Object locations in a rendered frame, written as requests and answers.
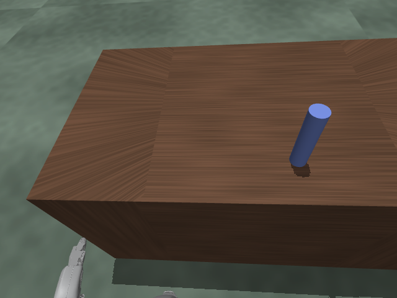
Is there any left robot hand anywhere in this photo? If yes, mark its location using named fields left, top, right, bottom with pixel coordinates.
left=54, top=237, right=86, bottom=298

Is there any can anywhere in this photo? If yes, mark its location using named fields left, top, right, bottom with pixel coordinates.
left=289, top=104, right=331, bottom=167

